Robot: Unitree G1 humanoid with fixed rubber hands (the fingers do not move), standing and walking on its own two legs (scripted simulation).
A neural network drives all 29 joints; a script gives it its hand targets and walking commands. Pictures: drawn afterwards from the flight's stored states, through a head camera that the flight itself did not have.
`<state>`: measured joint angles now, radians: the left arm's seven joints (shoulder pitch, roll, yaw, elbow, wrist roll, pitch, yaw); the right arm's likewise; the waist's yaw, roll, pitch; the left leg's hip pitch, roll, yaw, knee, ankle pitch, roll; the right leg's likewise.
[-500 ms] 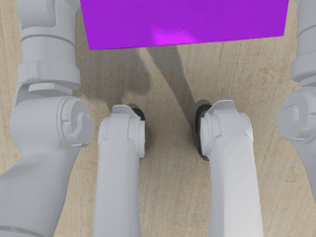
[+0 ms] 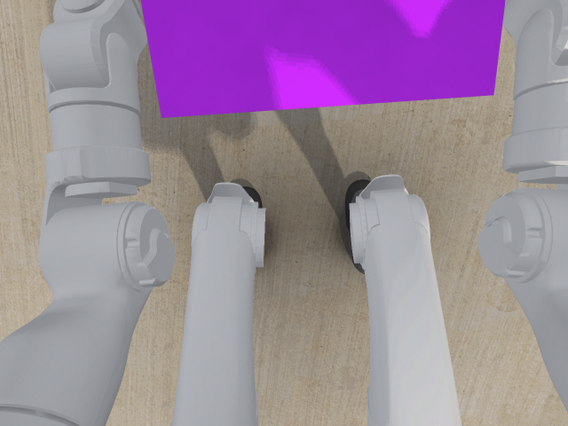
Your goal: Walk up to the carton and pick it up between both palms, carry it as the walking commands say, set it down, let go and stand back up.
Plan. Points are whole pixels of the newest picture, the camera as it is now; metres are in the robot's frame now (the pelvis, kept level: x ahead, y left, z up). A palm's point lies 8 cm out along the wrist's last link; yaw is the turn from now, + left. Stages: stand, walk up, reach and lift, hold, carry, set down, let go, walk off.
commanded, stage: reach and lift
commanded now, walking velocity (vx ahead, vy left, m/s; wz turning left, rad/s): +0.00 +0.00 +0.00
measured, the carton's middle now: out of the picture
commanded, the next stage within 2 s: none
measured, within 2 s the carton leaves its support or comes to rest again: neither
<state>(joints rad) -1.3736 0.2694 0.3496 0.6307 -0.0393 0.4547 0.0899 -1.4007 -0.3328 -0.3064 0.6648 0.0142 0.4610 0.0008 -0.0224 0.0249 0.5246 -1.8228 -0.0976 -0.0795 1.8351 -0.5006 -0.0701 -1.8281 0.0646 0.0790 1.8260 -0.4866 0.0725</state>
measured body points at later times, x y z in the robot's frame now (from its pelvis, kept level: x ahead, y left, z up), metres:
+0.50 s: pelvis +0.00 +0.00 +0.06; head +0.36 -0.01 +0.32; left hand +0.56 +0.18 -0.06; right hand +0.56 -0.20 -0.06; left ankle +0.14 +0.13 -0.45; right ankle +0.14 -0.14 -0.45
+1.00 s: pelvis +0.01 +0.00 +0.10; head +0.29 -0.01 +0.46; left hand +0.52 +0.18 +0.03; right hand +0.52 -0.20 +0.03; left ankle +0.14 +0.13 -0.45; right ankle +0.14 -0.14 -0.45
